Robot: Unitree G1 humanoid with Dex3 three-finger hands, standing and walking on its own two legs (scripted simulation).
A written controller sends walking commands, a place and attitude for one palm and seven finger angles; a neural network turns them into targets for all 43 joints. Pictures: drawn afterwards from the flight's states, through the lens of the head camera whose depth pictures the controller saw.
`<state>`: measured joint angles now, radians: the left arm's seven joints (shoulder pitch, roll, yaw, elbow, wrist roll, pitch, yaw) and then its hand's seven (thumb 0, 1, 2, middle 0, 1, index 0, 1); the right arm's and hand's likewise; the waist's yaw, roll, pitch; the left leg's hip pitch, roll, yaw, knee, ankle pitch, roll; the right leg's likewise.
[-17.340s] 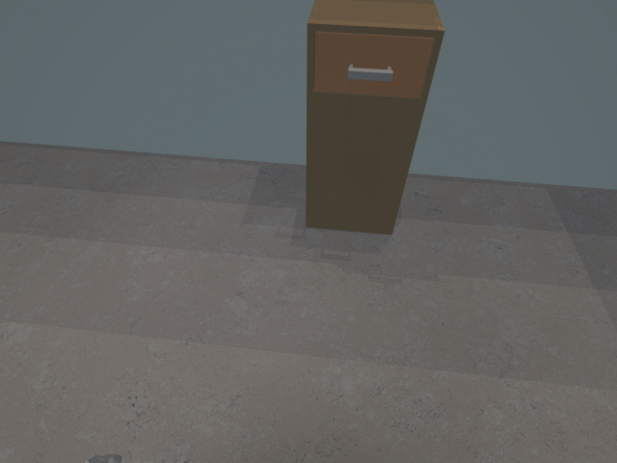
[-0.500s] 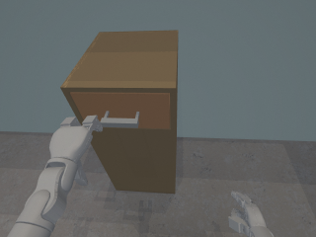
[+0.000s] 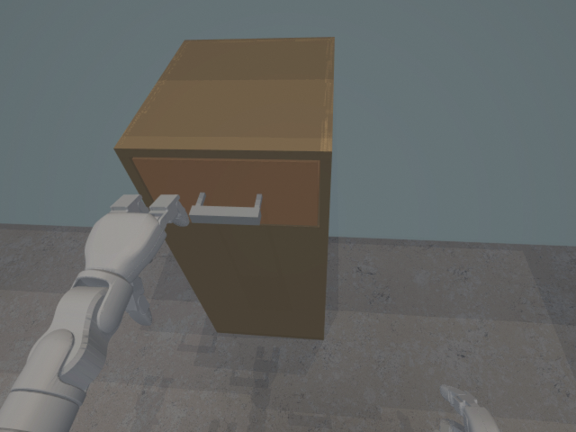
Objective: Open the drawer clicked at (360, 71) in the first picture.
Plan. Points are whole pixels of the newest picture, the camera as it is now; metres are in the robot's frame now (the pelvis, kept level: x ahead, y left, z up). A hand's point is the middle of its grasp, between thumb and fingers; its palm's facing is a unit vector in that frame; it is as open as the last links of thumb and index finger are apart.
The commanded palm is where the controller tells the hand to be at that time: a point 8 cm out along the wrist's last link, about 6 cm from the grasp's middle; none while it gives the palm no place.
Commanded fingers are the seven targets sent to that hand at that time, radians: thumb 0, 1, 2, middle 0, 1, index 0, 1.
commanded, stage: move the hooked fingers above the handle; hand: left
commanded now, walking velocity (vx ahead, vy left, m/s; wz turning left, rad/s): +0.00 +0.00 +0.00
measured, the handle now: (227, 206) +0.50 +0.19 -0.02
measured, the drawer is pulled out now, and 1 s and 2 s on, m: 0.00 0.00 0.00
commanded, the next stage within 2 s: none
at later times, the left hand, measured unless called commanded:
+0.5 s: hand (172, 243) +0.34 +0.22 +0.07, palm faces -0.03 -0.05 -1.00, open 13.8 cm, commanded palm +0.33 +0.23 +0.13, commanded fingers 0.00 -0.50 0.30 -0.30 -1.20 -0.30 -1.20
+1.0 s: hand (194, 228) +0.39 +0.21 +0.05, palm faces -0.04 -0.04 -1.00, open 13.8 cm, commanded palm +0.38 +0.21 +0.11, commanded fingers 0.00 -0.50 0.30 -0.30 -1.20 -0.30 -1.20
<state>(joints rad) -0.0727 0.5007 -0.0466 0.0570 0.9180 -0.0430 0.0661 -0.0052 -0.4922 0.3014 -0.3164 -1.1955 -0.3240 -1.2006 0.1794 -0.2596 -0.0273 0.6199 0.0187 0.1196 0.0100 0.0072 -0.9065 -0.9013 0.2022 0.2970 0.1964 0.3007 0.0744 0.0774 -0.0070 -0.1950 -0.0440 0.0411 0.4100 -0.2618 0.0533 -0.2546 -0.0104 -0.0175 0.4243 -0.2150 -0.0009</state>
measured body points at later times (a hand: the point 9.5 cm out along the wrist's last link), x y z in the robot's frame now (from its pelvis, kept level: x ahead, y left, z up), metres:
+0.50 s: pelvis +0.01 -0.02 +0.00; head +0.04 -0.05 +0.45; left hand +0.34 +0.22 +0.12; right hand +0.19 -0.25 -0.12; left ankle -0.03 +0.08 -0.74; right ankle +0.00 -0.12 -0.74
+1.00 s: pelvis +0.01 -0.02 -0.01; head +0.05 -0.05 +0.44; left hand +0.38 +0.21 +0.10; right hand +0.14 -0.27 -0.14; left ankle -0.03 +0.08 -0.74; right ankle +0.00 -0.12 -0.74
